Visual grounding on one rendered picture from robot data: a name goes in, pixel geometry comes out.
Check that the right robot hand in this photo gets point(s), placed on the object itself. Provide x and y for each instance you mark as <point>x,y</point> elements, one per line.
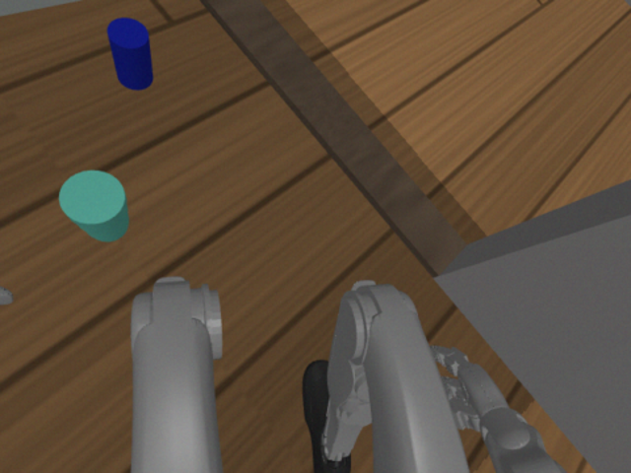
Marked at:
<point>475,393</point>

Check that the right robot foot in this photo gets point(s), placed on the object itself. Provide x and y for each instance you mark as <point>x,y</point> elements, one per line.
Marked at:
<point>315,399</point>

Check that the right robot arm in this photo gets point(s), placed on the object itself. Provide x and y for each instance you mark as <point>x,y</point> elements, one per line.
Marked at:
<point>513,445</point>

